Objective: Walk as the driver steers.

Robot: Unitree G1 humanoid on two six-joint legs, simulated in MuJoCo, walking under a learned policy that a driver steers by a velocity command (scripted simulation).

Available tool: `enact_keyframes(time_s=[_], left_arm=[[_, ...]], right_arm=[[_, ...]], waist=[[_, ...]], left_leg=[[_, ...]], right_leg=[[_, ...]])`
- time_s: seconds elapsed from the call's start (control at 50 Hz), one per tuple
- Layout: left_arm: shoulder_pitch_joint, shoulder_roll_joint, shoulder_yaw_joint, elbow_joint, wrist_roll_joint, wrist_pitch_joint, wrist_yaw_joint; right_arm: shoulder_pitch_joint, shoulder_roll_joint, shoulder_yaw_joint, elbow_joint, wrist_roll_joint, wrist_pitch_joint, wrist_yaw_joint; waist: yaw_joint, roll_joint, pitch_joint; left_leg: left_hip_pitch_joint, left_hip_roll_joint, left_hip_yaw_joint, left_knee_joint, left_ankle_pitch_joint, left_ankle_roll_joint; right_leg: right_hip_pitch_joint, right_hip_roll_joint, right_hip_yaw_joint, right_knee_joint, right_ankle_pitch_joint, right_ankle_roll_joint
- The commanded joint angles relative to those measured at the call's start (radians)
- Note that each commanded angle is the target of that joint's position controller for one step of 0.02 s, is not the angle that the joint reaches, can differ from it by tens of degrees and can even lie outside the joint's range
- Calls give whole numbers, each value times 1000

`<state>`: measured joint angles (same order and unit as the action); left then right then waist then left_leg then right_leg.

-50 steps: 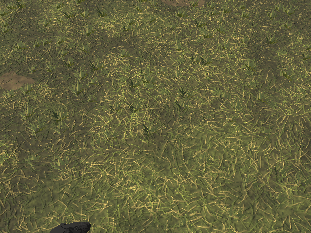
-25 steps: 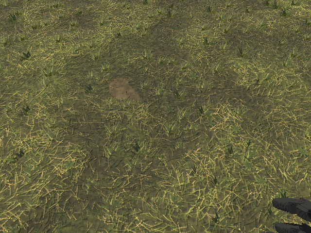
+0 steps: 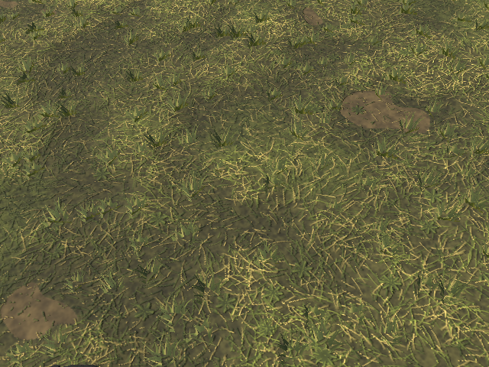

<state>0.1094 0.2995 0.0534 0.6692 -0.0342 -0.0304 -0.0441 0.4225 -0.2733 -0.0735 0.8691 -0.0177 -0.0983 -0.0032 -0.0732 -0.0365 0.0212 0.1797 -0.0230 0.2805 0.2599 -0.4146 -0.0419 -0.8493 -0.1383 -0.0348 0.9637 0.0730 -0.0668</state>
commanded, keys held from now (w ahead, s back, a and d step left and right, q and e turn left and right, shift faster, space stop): w+e+shift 0.42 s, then e+shift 0.30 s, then shift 0.28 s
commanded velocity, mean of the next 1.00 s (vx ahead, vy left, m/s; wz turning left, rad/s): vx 0.64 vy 0.00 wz -0.84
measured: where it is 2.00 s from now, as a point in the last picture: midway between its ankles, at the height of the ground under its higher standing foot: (317, 288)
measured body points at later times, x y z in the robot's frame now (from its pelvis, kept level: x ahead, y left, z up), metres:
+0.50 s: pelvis +0.45 -0.05 +0.01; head +0.47 -0.08 +0.45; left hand +0.59 +0.20 -0.10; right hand +0.63 -0.37 -0.02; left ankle +0.73 +0.01 -0.69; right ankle +0.28 -0.06 -0.72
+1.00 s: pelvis +0.65 -0.13 +0.01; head +0.67 -0.18 +0.46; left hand +1.00 -0.16 -0.04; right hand +0.48 -0.39 -0.11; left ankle +0.73 -0.02 -0.72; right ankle +0.62 -0.25 -0.72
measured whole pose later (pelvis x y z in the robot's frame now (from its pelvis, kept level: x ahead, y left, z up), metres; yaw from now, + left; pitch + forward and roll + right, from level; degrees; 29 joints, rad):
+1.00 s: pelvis +0.65 -0.13 +0.01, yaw -51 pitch +1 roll +3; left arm 0.04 0.30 0.05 0.54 0.00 0.03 -0.02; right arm 0.19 -0.33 -0.07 0.81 0.03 -0.03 0.00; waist -0.07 -0.01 0.08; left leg -0.20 0.07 0.20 0.51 -0.31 -0.02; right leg -0.40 -0.03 0.02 0.54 -0.10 -0.04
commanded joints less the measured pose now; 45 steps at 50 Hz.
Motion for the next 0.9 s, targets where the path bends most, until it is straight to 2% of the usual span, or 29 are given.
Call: enact_keyframes(time_s=[0.02, 0.06, 0.08, 0.1, 0.12, 0.14, 0.16, 0.18, 0.2, 0.22, 0.28, 0.34, 0.38, 0.4, 0.42, 0.48, 0.5, 0.52, 0.54, 0.56, 0.58, 0.6, 0.62, 0.64, 0.68, 0.7, 0.74, 0.8, 0.9], left_arm=[[-17, 53, 8, -65, -1, -14, -31], [121, 121, 40, -51, -23, -1, -29], [296, 180, 69, -17, -26, 15, -22], [537, 259, 112, 52, -21, 30, -6], [551, 268, 109, 100, -21, 40, 10], [413, 269, 80, 33, 17, 12, -1], [379, 190, 65, -14, 27, -16, -10], [388, 151, 59, -12, 31, -43, -15], [329, 140, 55, -13, 30, -63, -23], [262, 140, 54, -27, 30, -76, -22], [207, 108, 40, -42, 12, -75, 14], [256, 82, 31, -22, 0, -62, 52], [268, 96, 38, -9, -1, -46, 60], [281, 105, 43, -1, -2, -42, 59], [291, 106, 47, 8, -7, -40, 59], [315, 101, 61, 35, -14, -19, 75], [297, 107, 68, 29, -12, -10, 81], [255, 108, 70, 8, -8, -3, 82], [206, 57, 51, -33, 12, 0, 77], [404, -94, 11, -70, 21, 7, 71], [489, 62, 18, -65, -7, 14, 61], [355, 128, 36, -71, -11, 26, 59], [237, 162, 47, -96, -3, 37, 61], [179, 170, 56, -111, 13, 43, 63], [169, 122, 54, -133, 4, 57, 58], [167, 79, 43, -141, 2, 61, 59], [127, 55, 32, -157, 8, 65, 63], [98, 66, 28, -151, 16, 64, 54], [-20, 85, 24, -174, 22, 58, 27]], right_arm=[[-168, -204, -33, -113, 3, -11, -15], [-179, -273, -50, -126, 17, 20, -18], [-219, -293, -57, -141, 27, 31, -15], [-271, -275, -52, -156, 35, 28, -9], [-297, -102, -5, -161, 28, 4, 3], [-136, 36, 38, -250, 37, -48, 17], [-210, -73, 35, -290, 47, -89, 24], [-323, -126, 21, -307, 69, -101, 22], [-343, -108, 21, -301, 56, -96, 11], [-321, -94, 22, -292, 35, -82, 4], [-307, -101, 10, -277, 12, -37, -4], [-501, -42, 27, -346, -4, -29, -6], [-576, -5, 33, -378, 4, -31, 3], [-597, -11, 28, -390, 16, -34, 7], [-603, -32, 17, -397, 29, -38, 11], [-599, -101, -18, -408, 38, -54, 11], [-551, -130, -34, -400, 37, -61, 8], [-425, -147, -48, -375, 30, -66, 5], [-197, -169, -51, -336, 16, -63, 3], [-108, -234, -48, -317, -32, -54, 8], [-119, -222, -52, -304, -14, -40, 22], [-210, -111, -29, -353, -13, -18, 7], [-270, -63, -10, -347, -10, 6, -4], [-294, -69, -8, -332, -5, 20, -9], [-311, -88, -12, -283, -4, 22, -14], [-318, -93, -16, -258, 0, 19, -14], [-321, -131, -28, -222, 0, 16, -13], [-343, -172, -36, -195, 11, 26, -10], [-327, -213, -36, -153, 44, 43, 4]], waist=[[99, 32, 112], [193, 131, 9], [290, 172, -72], [401, 140, -170], [352, -132, -32], [108, -437, -163], [157, -259, -252], [161, -71, -135], [96, 128, -60], [48, 141, -34], [16, 110, 20], [94, 67, 79], [139, 3, 70], [160, -16, 54], [169, -33, 40], [164, -78, 30], [133, -88, -8], [54, -93, -99], [-46, -94, -279], [69, 309, -499], [82, 453, -614], [37, 332, -465], [30, 186, -300], [46, 110, -208], [90, 121, -100], [97, 140, -83], [92, 136, -93], [94, 99, -140], [60, 125, -97]], left_leg=[[-189, 248, 10, -79, 890, 104], [-89, 273, 10, 155, 1410, 101], [-137, 285, -5, 379, 1534, 111], [-306, 253, -38, 703, 1424, 100], [-581, 47, -79, 1187, 294, 51], [-949, -98, -291, 1473, -194, 40], [-1025, -55, -443, 1418, -90, 98], [-1027, -21, -433, 1313, -10, 128], [-965, 21, -440, 1201, 60, 128], [-889, 49, -456, 1123, 91, 108], [-781, 94, -442, 916, 113, 38], [-733, 59, -368, 600, 310, -16], [-643, 13, -332, 402, 456, -31], [-582, -9, -325, 344, 503, -37], [-540, -20, -341, 301, 529, -43], [-545, -44, -376, 163, 503, -24], [-496, -54, -366, 143, 485, -5], [-353, -38, -349, 123, 559, 21], [-44, 109, -437, 245, 612, 80], [358, 464, -908, 264, 894, 243], [381, 547, -1165, 219, 543, 332], [246, 455, -964, 177, 453, 302], [62, 390, -749, 164, 537, 255], [-85, 338, -638, 156, 656, 230], [-280, 285, -489, 98, 740, 221], [-317, 288, -449, 65, 774, 234], [-328, 320, -407, 25, 819, 269], [-324, 330, -332, 15, 801, 285], [-325, 302, -235, 45, 693, 238]], right_leg=[[236, 63, -105, -152, 62, -48], [405, 157, -174, -126, -90, -81], [613, 187, -169, -103, -186, -112], [956, 196, -96, -186, -170, -153], [1004, 144, 92, -266, -192, -184], [1193, 3, 657, -460, -371, -381], [1206, -94, 934, -701, -687, -382], [1075, -92, 935, -774, -751, -325], [906, -72, 879, -767, -715, -284], [770, -39, 806, -727, -613, -284], [583, 68, 571, -744, -402, -268], [477, 145, 428, -742, -225, -234], [437, 183, 385, -721, -240, -184], [425, 178, 400, -720, -273, -170], [441, 169, 429, -702, -315, -160], [640, 165, 500, -534, -143, -100], [690, 172, 507, -431, 4, -69], [702, 203, 475, -267, 134, -22], [588, 214, 427, 22, 19, 22], [247, 349, 320, 385, -834, 74], [159, 216, 294, 581, -743, 93], [104, 159, 249, 593, -641, 117], [102, 129, 185, 540, -561, 132], [135, 102, 155, 507, -537, 143], [197, 50, 129, 386, -534, 133], [209, 41, 105, 329, -541, 132], [215, 24, 94, 219, -502, 133], [297, 36, 94, 53, -337, 112], [424, 92, 49, -233, -244, 74]])
Velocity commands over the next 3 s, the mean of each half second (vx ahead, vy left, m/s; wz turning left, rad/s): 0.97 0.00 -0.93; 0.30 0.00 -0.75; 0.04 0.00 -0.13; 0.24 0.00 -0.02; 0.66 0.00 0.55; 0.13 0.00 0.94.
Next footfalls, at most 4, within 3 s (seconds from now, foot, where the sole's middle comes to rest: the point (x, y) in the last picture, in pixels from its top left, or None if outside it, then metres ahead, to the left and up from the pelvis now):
0.10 right None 0.31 -0.07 -0.76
0.54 left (258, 280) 0.76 -0.04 -0.76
1.00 right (348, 310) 0.64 -0.29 -0.76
1.30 left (274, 262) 0.82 -0.09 -0.76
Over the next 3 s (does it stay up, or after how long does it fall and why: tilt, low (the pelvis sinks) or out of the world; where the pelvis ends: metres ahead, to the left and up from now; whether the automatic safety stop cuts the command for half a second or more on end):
stays up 0.97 -0.65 0.01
